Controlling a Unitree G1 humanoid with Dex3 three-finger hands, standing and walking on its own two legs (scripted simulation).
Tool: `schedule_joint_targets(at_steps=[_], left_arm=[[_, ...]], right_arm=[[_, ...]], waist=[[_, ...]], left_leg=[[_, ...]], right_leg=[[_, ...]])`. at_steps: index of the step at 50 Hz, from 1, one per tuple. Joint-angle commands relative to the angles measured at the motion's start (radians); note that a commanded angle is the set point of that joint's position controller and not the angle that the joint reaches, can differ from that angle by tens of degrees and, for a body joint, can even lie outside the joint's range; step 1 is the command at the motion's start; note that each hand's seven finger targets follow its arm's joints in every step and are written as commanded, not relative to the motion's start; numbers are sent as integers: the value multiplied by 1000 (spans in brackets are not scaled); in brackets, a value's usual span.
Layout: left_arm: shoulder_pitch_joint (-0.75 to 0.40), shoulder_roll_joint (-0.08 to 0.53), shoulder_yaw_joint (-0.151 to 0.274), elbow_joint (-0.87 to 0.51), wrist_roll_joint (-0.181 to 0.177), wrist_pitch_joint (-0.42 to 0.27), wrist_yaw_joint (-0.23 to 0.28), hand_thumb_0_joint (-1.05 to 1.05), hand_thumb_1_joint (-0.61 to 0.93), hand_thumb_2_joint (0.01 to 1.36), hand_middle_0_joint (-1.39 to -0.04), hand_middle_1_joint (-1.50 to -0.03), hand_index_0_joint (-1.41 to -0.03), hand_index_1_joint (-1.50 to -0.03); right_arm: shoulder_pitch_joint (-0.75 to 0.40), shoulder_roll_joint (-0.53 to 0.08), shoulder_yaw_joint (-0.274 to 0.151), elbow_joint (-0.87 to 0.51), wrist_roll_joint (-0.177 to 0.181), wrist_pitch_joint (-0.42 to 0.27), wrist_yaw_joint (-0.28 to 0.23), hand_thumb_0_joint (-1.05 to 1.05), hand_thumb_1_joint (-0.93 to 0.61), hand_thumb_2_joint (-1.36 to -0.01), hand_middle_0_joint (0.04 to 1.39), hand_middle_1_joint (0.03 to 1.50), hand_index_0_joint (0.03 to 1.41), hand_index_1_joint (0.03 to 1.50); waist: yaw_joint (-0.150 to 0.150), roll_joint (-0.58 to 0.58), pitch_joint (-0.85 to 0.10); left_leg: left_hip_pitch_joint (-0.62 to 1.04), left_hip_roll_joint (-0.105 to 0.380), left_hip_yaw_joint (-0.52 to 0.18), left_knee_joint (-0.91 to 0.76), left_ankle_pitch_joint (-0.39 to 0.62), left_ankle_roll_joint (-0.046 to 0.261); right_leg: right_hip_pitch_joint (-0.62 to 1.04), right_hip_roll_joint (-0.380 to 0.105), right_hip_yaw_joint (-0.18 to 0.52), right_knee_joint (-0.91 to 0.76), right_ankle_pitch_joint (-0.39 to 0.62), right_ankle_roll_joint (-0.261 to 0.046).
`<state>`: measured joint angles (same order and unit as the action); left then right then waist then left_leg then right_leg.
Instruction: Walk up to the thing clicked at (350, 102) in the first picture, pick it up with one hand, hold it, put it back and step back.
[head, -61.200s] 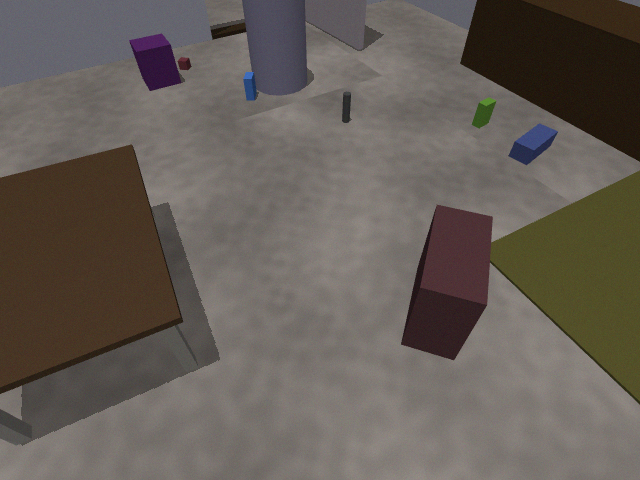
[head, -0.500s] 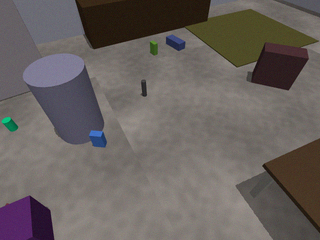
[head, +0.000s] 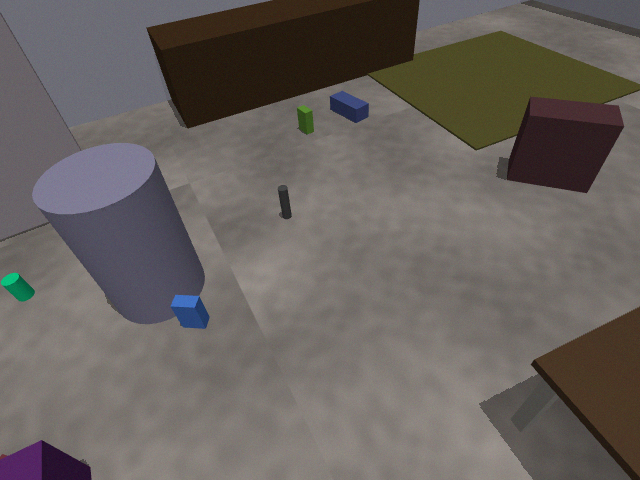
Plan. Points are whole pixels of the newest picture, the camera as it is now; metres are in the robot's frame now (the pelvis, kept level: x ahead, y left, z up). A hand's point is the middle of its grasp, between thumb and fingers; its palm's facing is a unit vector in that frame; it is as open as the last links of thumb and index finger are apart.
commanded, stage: walk up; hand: left
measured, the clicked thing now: (284, 202) +1.40 +0.27 -0.68
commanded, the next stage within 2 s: none
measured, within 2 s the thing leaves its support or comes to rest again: neither
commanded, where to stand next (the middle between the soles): +1.04 +0.06 m, yaw +0 degrees
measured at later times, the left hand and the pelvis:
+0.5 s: hand (169, 393) +0.29 +0.29 -0.15, palm faces +0.00 -0.95 -0.31, open 7.4 cm; pelvis +0.25 +0.03 +0.00, yaw +2 degrees
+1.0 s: hand (215, 268) +0.53 +0.25 -0.11, palm faces +0.03 -0.91 -0.42, open 7.4 cm; pelvis +0.49 -0.02 +0.01, yaw +1 degrees
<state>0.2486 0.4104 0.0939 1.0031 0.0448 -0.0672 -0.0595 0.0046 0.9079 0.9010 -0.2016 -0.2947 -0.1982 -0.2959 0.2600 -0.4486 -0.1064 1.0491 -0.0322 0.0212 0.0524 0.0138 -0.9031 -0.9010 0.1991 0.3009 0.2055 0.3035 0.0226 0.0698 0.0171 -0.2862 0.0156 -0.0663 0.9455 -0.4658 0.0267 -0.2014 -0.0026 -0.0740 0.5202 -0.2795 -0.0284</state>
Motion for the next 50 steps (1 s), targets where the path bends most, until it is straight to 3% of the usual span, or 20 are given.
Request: schedule_joint_targets(at_steps=[1, 7, 13, 16, 17, 18, 19, 20, 23, 25, 32, 36, 38, 39, 40, 41, 42, 45, 46, 50], left_arm=[[-60, 257, 42, -95, -26, -39, 35, 0, 900, 900, -200, -300, -200, -300], [-5, 254, 41, -119, -33, -51, 37, 0, 900, 900, -200, -300, -200, -300], [26, 266, 43, -136, -29, -38, 36, 0, 900, 900, -200, -300, -200, -300], [30, 253, 30, -147, -41, -30, 42, 0, 900, 900, -200, -300, -200, -300], [93, 208, 11, -147, -47, -23, 44, 0, 900, 900, -200, -300, -200, -300], [148, 130, -5, -161, -59, -18, 41, 0, 900, 900, -200, -300, -200, -300], [155, 204, 11, -162, -67, -17, 49, 0, 900, 900, -200, -300, -200, -300], [84, 259, 7, -158, -58, -17, 59, 0, 900, 900, -200, -300, -200, -300], [63, 201, -7, -152, -71, -28, 38, 0, 900, 900, -200, -300, -200, -300], [108, 181, -6, -146, -69, -12, 26, 0, 900, 900, -200, -300, -200, -300], [-22, 174, 13, -181, -36, -10, -23, 0, 900, 900, -200, -300, -200, -300], [25, 183, 33, -147, -31, -19, -18, 0, 900, 900, -200, -300, -200, -300], [147, 230, 56, -114, -27, -30, -1, 0, 900, 900, -200, -300, -200, -300], [232, 283, 77, -99, -20, -41, 12, 0, 900, 900, -200, -300, -200, -300], [244, 354, 87, -125, -22, -51, 25, 0, 900, 900, -200, -300, -200, -300], [222, 370, 82, -132, -40, -47, 27, 0, 900, 900, -200, -300, -200, -300], [164, 358, 75, -156, -49, -45, 32, 0, 900, 900, -200, -300, -200, -300], [83, 268, 43, -167, -56, -49, 43, 0, 900, 900, -200, -300, -200, -300], [64, 253, 37, -171, -53, -50, 42, 0, 900, 900, -200, -300, -200, -300], [80, 239, 30, -200, -46, -63, 44, 0, 900, 900, -200, -300, -200, -300]], right_arm=[[-68, -178, -19, -108, 27, -67, 11, 0, -900, -900, 200, 300, 200, 300], [-104, -148, -11, -159, 15, -59, 38, 0, -900, -900, 200, 300, 200, 300], [-193, -129, -11, -221, 2, -72, 45, 0, -900, -900, 200, 300, 200, 300], [24, -164, -41, -175, -11, -80, 28, 0, -900, -900, 200, 300, 200, 300], [165, -210, -65, -146, -24, -86, 16, 0, -900, -900, 200, 300, 200, 300], [243, -283, -90, -164, -30, -89, 1, 0, -900, -900, 200, 300, 200, 300], [216, -320, -93, -186, 6, -94, -3, 0, -900, -900, 200, 300, 200, 300], [165, -311, -101, -200, 29, -94, -10, 0, -900, -900, 200, 300, 200, 300], [57, -198, -37, -229, 36, -101, -27, 0, -900, -900, 200, 300, 200, 300], [31, -177, -29, -238, 37, -114, -25, 0, -900, -900, 200, 300, 200, 300], [-22, -215, -34, -284, 23, -133, -2, 0, -900, -900, 200, 300, 200, 300], [-28, -215, -34, -292, 29, -118, 1, 0, -900, -900, 200, 300, 200, 300], [-19, -175, -18, -301, 24, -113, -2, 0, -900, -900, 200, 300, 200, 300], [56, -110, 3, -300, 28, -112, 0, 0, -900, -900, 200, 300, 200, 300], [118, -68, 24, -301, 30, -105, 0, 0, -900, -900, 200, 300, 200, 300], [91, -174, 0, -287, 33, -96, -12, 0, -900, -900, 200, 300, 200, 300], [81, -195, -1, -266, 32, -95, -22, 0, -900, -900, 200, 300, 200, 300], [76, -159, 7, -228, 56, -86, -15, 0, -900, -900, 200, 300, 200, 300], [91, -151, 8, -222, 49, -79, -9, 0, -900, -900, 200, 300, 200, 300], [61, -133, 0, -229, 30, -60, 9, 0, -900, -900, 200, 300, 200, 300]], waist=[[-15, -156, 138], [7, -173, 144], [26, -165, 81], [-83, -34, -39], [-132, 62, -147], [-142, 260, -228], [-139, 212, -257], [-131, 124, -201], [-66, -11, -19], [-32, 24, 8], [-40, 90, 110], [0, 44, 40], [74, -87, -49], [101, -300, -114], [79, -422, -89], [86, -317, -79], [66, -283, -50], [6, -233, 9], [-16, -232, 14], [-7, -212, 40]], left_leg=[[-340, 47, -115, 101, 177, -1], [-323, 40, -36, -146, 303, -46], [-152, 59, 108, -380, 360, 4], [168, -4, 159, -454, 361, 64], [415, 24, 83, -444, 265, 116], [602, 261, -308, -497, 120, 186], [662, 398, -688, -638, 94, 313], [556, 448, -681, -660, 90, 340], [249, 284, -167, -638, 532, 178], [159, 247, -62, -665, 569, 182], [6, 222, 43, -744, 150, 185], [-31, 212, 55, -609, 153, 154], [-49, 158, 100, -328, 312, 114], [-140, 57, 180, -34, 243, 73], [-316, -57, 122, 167, -42, 26], [-364, -38, 50, 268, -58, 14], [-377, 3, 3, 306, -18, 9], [-277, 29, -61, 198, 130, 17], [-235, 32, -52, 155, 148, 13], [-265, 18, -28, 17, 235, -25]], right_leg=[[118, -250, 354, -436, -275, -79], [143, -228, 145, -414, -3, -119], [202, -243, 56, -283, 318, -125], [135, -187, -21, 90, 535, -97], [-26, -123, -44, 353, 441, -59], [-282, 21, -11, 602, -37, -12], [-431, 112, 95, 728, -280, -20], [-444, 13, 199, 797, -267, -37], [-331, -43, 220, 665, -75, -30], [-283, -55, 172, 619, -32, -6], [-199, -115, 61, 140, 150, 31], [-10, -60, -5, 86, 204, 11], [184, -38, 5, 34, 100, -15], [303, -127, 157, -88, -90, -42], [342, -354, 573, -221, -178, -86], [336, -441, 750, -284, -166, -179], [278, -445, 745, -288, -92, -214], [120, -274, 328, -247, 193, -104], [69, -243, 253, -247, 217, -109], [67, -240, 157, -284, 224, -152]])
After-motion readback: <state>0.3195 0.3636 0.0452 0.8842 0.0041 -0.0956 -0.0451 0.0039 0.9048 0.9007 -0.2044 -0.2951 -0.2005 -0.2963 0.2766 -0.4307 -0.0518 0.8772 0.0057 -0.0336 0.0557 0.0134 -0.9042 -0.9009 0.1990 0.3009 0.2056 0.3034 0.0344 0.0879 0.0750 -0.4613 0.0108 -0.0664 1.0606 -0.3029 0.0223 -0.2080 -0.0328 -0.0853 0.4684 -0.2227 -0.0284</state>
